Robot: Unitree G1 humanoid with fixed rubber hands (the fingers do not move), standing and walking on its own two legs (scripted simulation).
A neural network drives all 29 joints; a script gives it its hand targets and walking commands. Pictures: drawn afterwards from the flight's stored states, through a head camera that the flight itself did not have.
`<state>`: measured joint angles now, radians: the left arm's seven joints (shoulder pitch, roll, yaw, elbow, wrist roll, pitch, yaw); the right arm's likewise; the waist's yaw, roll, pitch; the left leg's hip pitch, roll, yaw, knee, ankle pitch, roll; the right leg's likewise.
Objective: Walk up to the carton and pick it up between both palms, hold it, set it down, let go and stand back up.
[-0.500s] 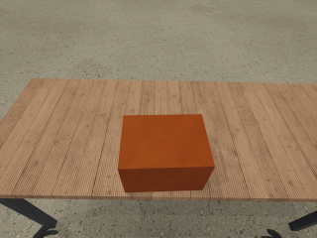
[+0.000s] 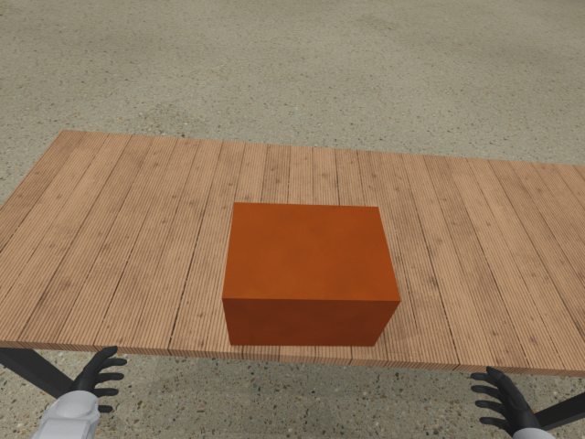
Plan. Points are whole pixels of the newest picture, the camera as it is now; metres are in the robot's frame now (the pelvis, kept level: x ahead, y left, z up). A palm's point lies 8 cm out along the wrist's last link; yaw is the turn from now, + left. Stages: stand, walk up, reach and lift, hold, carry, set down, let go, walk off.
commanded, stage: reach and lift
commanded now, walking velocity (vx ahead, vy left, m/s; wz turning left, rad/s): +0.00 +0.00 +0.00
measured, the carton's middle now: (304, 275) +0.37 -0.02 -0.05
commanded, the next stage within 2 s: none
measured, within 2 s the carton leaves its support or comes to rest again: neither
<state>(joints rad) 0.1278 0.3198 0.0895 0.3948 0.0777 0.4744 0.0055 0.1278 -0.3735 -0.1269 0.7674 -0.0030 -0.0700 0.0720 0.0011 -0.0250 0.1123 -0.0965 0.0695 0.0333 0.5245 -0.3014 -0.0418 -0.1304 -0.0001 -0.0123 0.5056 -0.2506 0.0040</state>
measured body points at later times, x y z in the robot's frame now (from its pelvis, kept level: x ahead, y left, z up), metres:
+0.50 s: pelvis -0.01 +0.01 +0.01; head -0.03 +0.01 +0.46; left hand +0.19 +0.26 -0.03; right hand +0.15 -0.27 -0.03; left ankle +0.00 +0.14 -0.73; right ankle +0.02 -0.12 -0.73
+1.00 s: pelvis +0.02 +0.01 +0.01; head +0.00 +0.01 +0.46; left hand +0.19 +0.23 -0.01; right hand +0.18 -0.24 -0.01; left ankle +0.00 +0.14 -0.73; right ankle +0.02 -0.12 -0.73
